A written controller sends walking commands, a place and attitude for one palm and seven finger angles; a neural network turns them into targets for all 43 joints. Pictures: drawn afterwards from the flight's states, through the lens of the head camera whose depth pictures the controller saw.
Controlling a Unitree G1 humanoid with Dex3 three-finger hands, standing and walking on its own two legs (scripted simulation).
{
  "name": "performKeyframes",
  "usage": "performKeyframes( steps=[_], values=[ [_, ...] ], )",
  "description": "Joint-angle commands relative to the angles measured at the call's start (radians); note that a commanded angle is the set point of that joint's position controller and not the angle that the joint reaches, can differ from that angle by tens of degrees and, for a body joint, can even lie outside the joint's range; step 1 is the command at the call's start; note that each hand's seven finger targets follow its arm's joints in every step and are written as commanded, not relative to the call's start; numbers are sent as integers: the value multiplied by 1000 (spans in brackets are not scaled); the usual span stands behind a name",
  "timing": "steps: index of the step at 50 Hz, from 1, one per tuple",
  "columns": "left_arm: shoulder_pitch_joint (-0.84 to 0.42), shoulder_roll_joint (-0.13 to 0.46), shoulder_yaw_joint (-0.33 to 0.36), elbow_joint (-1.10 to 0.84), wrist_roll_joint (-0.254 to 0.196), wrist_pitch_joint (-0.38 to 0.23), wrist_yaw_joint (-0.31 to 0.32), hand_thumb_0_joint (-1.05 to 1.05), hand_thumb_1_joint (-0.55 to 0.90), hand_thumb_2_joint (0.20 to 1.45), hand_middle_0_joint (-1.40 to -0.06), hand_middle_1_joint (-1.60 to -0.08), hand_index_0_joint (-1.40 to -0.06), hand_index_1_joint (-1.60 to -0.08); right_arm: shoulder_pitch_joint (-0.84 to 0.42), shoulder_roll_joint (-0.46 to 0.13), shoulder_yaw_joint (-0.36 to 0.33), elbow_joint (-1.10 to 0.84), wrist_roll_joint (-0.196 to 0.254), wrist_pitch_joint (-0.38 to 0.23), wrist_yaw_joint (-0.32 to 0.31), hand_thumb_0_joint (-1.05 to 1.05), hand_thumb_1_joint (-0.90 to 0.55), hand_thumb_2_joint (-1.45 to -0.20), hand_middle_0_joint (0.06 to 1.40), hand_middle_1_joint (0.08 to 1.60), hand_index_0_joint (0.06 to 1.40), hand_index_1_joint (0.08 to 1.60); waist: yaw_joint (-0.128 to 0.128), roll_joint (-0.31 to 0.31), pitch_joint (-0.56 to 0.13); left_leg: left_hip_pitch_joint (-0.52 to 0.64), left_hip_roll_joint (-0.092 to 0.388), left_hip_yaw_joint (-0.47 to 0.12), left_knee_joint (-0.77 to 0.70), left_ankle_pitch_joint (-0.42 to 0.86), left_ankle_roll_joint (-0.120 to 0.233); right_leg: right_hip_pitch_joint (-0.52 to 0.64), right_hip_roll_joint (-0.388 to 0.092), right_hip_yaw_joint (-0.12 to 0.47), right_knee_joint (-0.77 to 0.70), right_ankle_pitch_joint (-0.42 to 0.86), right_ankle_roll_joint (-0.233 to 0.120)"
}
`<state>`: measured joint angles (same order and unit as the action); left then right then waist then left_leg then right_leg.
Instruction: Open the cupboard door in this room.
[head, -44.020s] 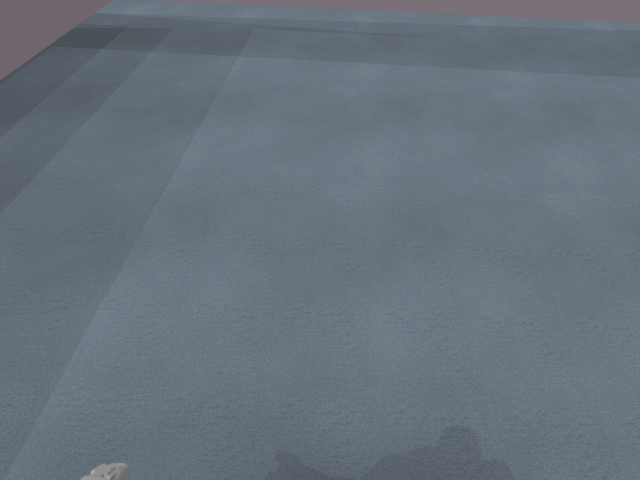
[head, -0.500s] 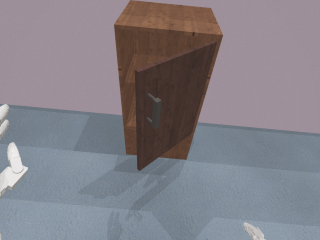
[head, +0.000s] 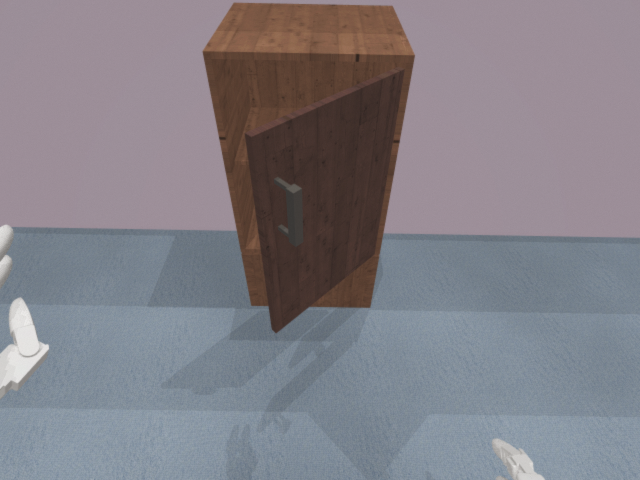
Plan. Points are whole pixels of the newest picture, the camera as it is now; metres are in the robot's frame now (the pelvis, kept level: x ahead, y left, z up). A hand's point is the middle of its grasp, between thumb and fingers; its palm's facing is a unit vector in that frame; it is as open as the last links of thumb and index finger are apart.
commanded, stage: let the arm hang, fingers relaxed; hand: left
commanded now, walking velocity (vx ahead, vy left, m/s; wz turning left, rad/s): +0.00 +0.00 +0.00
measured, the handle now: (288, 211) +0.60 +0.10 -0.01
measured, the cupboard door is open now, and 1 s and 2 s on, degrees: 46 46 46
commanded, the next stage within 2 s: look to check the result in 1.10 s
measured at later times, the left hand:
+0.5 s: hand out of the picture -0.06 +0.17 -0.17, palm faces +0.09 -0.97 -0.23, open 7.1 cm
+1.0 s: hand out of the picture +0.00 +0.16 -0.17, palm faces +0.09 -0.98 -0.20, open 7.3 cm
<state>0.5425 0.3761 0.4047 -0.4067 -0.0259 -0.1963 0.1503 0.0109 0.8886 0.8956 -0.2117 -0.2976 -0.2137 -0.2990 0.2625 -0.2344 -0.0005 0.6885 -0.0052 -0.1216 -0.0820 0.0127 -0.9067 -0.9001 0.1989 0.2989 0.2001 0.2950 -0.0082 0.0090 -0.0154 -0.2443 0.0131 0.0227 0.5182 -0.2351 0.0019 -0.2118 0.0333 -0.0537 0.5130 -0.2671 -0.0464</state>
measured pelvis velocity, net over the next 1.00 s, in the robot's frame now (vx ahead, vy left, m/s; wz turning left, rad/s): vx -0.01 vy -0.01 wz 0.05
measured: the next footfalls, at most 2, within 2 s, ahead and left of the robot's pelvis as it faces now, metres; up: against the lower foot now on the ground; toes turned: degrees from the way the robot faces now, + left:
none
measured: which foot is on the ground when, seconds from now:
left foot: down 0.00-1.00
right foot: down 0.00-1.00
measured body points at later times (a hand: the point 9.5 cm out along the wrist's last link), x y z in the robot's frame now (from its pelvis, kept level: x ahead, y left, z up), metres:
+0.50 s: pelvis -0.02 -0.01 +0.01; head +0.00 -0.02 +0.45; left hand -0.06 +0.23 -0.15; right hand -0.01 -0.24 -0.16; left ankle +0.03 +0.12 -0.74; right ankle +0.01 -0.09 -0.74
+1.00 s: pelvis -0.01 -0.01 +0.01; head +0.00 -0.02 +0.46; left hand -0.01 +0.21 -0.15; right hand -0.02 -0.21 -0.16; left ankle +0.03 +0.12 -0.74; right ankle +0.01 -0.09 -0.74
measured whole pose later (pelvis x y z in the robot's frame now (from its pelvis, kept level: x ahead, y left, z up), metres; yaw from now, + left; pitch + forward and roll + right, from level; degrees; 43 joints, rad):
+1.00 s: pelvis -0.01 -0.01 +0.01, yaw +3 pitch -2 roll +0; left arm 0.25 0.13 0.02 1.13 0.01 0.01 0.04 0.01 0.93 0.90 -0.20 -0.29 -0.20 -0.30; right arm 0.30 -0.11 0.00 1.14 -0.02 0.01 -0.03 0.00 -0.91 -0.90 0.20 0.30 0.20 0.29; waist -0.01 0.02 0.03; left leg -0.23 0.00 -0.02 0.43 -0.17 -0.01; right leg -0.19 0.03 -0.08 0.44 -0.23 -0.06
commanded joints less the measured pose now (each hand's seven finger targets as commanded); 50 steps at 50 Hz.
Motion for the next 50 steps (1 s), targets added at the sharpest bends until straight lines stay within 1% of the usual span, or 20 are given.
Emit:
performKeyframes(
  steps=[1, 2, 3, 4, 6, 7, 8, 9, 11, 13, 14, 16, 17, 19, 21, 28, 34, 36, 46, 50],
  values=[
    [-110, -32, -260, 584, 63, 180, -151, 0, 900, 900, -200, -300, -200, -300, -94, -202, -82, 48, -1, 5, 80, 0, -900, -900, 200, 300, 200, 300, -3, 96, 3, -144, 141, -184, -84, 283, 83, -59, -87, 57, 100, 80, 24],
    [-113, -72, -281, 619, 58, 194, -153, 0, 900, 900, -200, -300, -200, -300, -95, -165, -61, 40, -10, 27, 76, 0, -900, -900, 200, 300, 200, 300, 11, 53, -42, -169, 161, -215, -86, 212, 100, -46, -81, 50, 107, -19, 23],
    [-138, -60, -285, 664, 61, 194, -153, 0, 900, 900, -200, -300, -200, -300, -102, -155, -48, 29, -16, 42, 74, 0, -900, -900, 200, 300, 200, 300, 19, -13, -50, -187, 151, -233, -81, 181, 106, -19, -82, 59, 80, -12, 19],
    [-172, -31, -291, 717, 67, 187, -153, 0, 900, 900, -200, -300, -200, -300, -100, -153, -44, 31, -22, 49, 72, 0, -900, -900, 200, 300, 200, 300, 24, -140, -69, -164, 120, -213, -52, 196, 87, 15, -94, 85, 20, 62, 8],
    [-244, 22, -297, 841, 69, 175, -151, 0, 900, 900, -200, -300, -200, -300, -88, -150, -44, 63, -17, 70, 72, 0, -900, -900, 200, 300, 200, 300, 7, -287, -90, -85, 20, -102, 59, 110, 42, -6, -211, 183, -119, 155, -46],
    [-292, 44, -304, 906, 64, 175, -148, 0, 900, 900, -200, -300, -200, -300, -90, -163, -48, 87, -21, 86, 73, 0, -900, -900, 200, 300, 200, 300, -4, -263, -55, -53, -1, -82, 82, 52, 33, -52, -243, 203, -149, 155, -78],
    [-332, 51, -316, 967, 59, 180, -144, 0, 900, 900, -200, -300, -200, -300, -91, -162, -46, 110, -25, 100, 74, 0, -900, -900, 200, 300, 200, 300, -13, -206, -22, -28, -1, -70, 78, 23, 28, -83, -244, 198, -163, 128, -88],
    [-362, 46, -328, 1023, 57, 184, -139, 0, 900, 900, -200, -300, -200, -300, -89, -154, -41, 132, -27, 111, 75, 0, -900, -900, 200, 300, 200, 300, -20, -106, -5, 6, 7, -71, 53, 61, 26, -108, -231, 183, -166, 87, -83],
    [-364, 9, -354, 1138, 47, 191, -136, 0, 900, 900, -200, -300, -200, -300, -84, -104, -19, 180, -26, 121, 74, 0, -900, -900, 200, 300, 200, 300, -17, 28, 32, 21, 39, -109, -36, 150, 27, -112, -174, 140, -149, 28, -42],
    [-321, -20, -367, 1246, 40, 191, -133, 0, 900, 900, -200, -300, -200, -300, -91, -90, -7, 223, -23, 121, 67, 0, -900, -900, 200, 300, 200, 300, 3, 102, 41, -24, 66, -145, -116, 125, 31, -35, -137, 129, -158, 7, -14],
    [-300, -20, -368, 1290, 39, 191, -132, 0, 900, 900, -200, -300, -200, -300, -91, -92, -7, 238, -20, 123, 64, 0, -900, -900, 200, 300, 200, 300, 10, 102, 45, -31, 67, -148, -129, 95, 29, -16, -132, 130, -177, -9, -10],
    [-271, -51, -359, 1352, 38, 188, -130, 0, 900, 900, -200, -300, -200, -300, -65, -64, -10, 274, -24, 126, 58, 0, -900, -900, 200, 300, 200, 300, 12, 155, 20, -26, 61, -133, -135, 51, 27, 22, -140, 134, -203, -8, -17],
    [-266, -51, -362, 1378, 37, 186, -130, 0, 900, 900, -200, -300, -200, -300, -50, -57, -10, 291, -23, 127, 57, 0, -900, -900, 200, 300, 200, 300, 9, 149, 13, -20, 58, -126, -136, 33, 25, 25, -144, 134, -215, -22, -20],
    [-266, -50, -363, 1416, 36, 184, -129, 0, 900, 900, -200, -300, -200, -300, -14, -55, -14, 318, -19, 132, 55, 0, -900, -900, 200, 300, 200, 300, 5, 61, 16, -2, 56, -120, -128, 24, 24, 15, -147, 131, -243, -61, -21],
    [-264, -65, -368, 1452, 35, 183, -129, 0, 900, 900, -200, -300, -200, -300, 20, -43, -16, 352, -19, 133, 53, 0, -900, -900, 200, 300, 200, 300, -2, 15, 33, 21, 53, -108, -124, 31, 26, -15, -152, 127, -263, -86, -24],
    [-222, -96, -371, 1519, 32, 189, -121, 0, 900, 900, -200, -300, -200, -300, 85, -6, -12, 410, -18, 134, 46, 0, -900, -900, 200, 300, 200, 300, 1, -29, 81, 12, 59, -105, -146, 42, 31, -28, -144, 105, -256, -96, -22],
    [-202, -115, -369, 1532, 33, 196, -115, 0, 900, 900, -200, -300, -200, -300, 111, 21, -12, 428, -21, 138, 46, 0, -900, -900, 200, 300, 200, 300, 6, -13, 114, -13, 55, -104, -154, -11, 32, -61, -138, 105, -244, -157, -24],
    [-206, -117, -366, 1530, 33, 195, -115, 0, 900, 900, -200, -300, -200, -300, 124, 33, -10, 432, -22, 133, 46, 0, -900, -900, 200, 300, 200, 300, 5, -26, 105, -28, 54, -108, -162, 2, 34, -36, -139, 102, -230, -129, -23],
    [-207, -143, -364, 1524, 34, 189, -113, 0, 900, 900, -200, -300, -200, -300, 111, 50, -11, 428, -23, 123, 42, 0, -900, -900, 200, 300, 200, 300, 11, 33, 109, -37, 60, -110, -173, 50, 32, -11, -135, 95, -201, -32, -17],
    [-216, -141, -365, 1520, 33, 184, -113, 0, 900, 900, -200, -300, -200, -300, 106, 47, -13, 426, -20, 122, 43, 0, -900, -900, 200, 300, 200, 300, 6, -1, 101, -17, 61, -103, -163, 87, 29, -3, -138, 96, -206, -2, -15]
  ],
)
